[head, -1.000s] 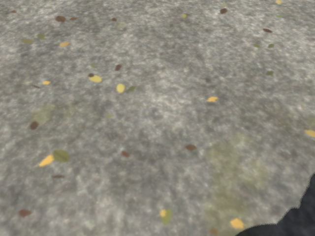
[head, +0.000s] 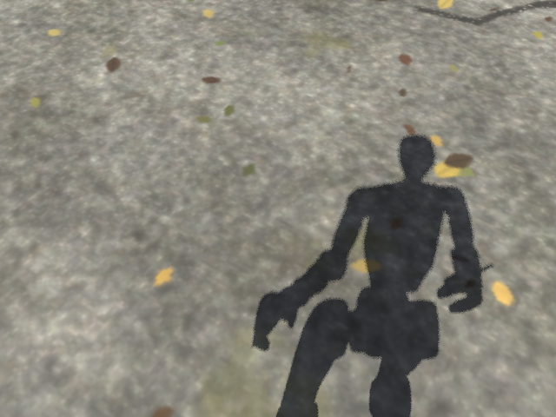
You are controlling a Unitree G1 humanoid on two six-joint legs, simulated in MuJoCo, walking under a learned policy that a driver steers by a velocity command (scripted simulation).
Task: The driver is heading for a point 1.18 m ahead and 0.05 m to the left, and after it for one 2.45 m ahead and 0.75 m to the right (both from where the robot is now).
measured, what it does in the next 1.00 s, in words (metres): walks ahead: right foot, then left foot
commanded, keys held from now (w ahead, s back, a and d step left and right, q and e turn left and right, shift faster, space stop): w+e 0.24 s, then w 0.34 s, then w+q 0.42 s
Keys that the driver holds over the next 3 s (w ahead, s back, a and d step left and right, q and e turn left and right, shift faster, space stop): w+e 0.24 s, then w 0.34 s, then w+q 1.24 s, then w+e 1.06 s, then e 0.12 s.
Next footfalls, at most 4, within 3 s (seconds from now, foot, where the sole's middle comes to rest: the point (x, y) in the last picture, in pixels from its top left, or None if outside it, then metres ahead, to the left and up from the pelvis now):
0.38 right None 0.34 -0.19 -0.77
0.94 left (304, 324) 0.70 -0.04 -0.78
1.42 right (365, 237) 0.98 -0.22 -0.77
1.96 left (244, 194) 1.15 0.14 -0.78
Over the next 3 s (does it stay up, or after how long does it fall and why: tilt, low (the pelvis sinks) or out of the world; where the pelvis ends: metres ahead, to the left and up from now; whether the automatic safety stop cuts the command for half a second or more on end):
stays up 1.61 0.13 -0.02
